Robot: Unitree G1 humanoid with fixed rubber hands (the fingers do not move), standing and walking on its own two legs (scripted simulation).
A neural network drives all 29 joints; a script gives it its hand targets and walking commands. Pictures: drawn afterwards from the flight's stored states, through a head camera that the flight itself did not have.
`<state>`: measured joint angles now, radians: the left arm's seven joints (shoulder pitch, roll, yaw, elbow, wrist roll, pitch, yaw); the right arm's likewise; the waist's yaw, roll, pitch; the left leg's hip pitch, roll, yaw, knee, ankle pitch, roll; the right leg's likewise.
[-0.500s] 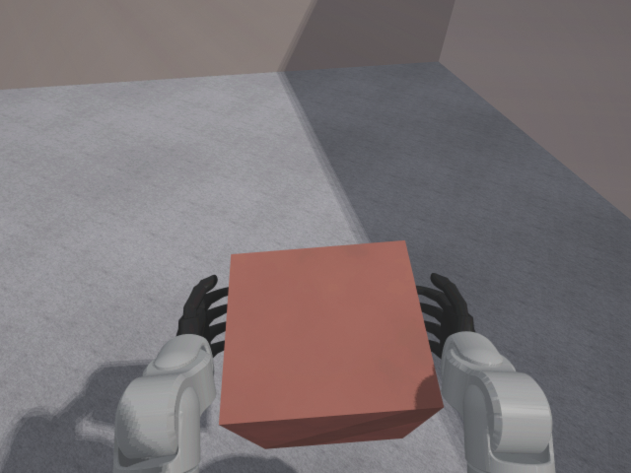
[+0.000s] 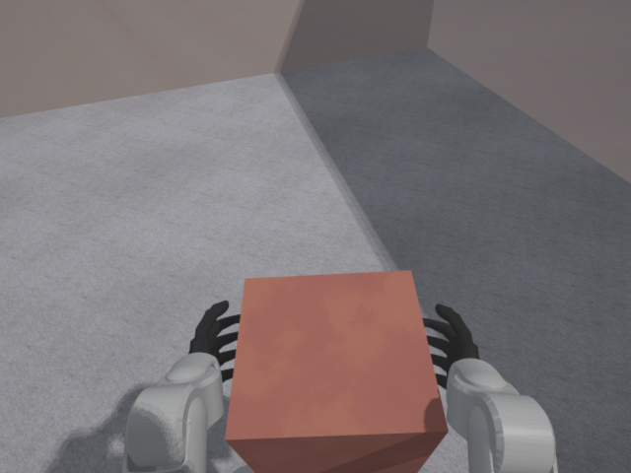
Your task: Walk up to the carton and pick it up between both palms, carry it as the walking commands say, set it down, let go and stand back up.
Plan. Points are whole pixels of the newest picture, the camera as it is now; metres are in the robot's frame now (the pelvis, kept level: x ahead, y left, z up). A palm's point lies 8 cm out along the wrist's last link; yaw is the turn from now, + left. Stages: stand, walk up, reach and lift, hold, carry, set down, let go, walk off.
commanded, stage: carry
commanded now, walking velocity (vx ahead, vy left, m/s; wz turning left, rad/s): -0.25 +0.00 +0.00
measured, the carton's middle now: (333, 387) +0.24 -0.02 +0.00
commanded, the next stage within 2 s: none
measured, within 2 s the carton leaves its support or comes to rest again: neither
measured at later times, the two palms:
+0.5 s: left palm out of the picture +0.02 +0.18 +0.08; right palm out of the picture +0.05 -0.10 +0.09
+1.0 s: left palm out of the picture -0.10 +0.13 +0.08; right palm out of the picture -0.09 -0.15 +0.10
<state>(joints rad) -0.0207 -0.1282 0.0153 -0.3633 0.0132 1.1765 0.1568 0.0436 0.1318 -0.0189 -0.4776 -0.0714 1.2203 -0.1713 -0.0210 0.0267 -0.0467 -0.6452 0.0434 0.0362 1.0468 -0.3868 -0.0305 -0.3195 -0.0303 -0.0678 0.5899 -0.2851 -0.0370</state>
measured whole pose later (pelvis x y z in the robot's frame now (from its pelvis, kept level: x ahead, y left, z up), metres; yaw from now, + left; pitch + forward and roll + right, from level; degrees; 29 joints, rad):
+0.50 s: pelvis -0.20 +0.00 +0.00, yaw +4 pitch +2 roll -3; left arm -0.03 -0.13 0.05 -0.47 0.00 1.17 0.18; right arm 0.01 0.13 0.01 -0.49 -0.06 1.16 -0.16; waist 0.07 0.00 -0.05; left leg -0.36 0.09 0.03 0.60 -0.27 0.00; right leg -0.54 -0.01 -0.06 1.02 -0.43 0.02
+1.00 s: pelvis -0.33 -0.03 +0.00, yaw +2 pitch +1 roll +0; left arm 0.00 -0.13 0.04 -0.45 0.04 1.18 0.15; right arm -0.02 0.13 0.00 -0.45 -0.05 1.20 -0.17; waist 0.00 -0.04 -0.10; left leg -0.41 0.07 0.09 0.56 -0.17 -0.01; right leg -0.40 -0.06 -0.09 0.55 -0.18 0.00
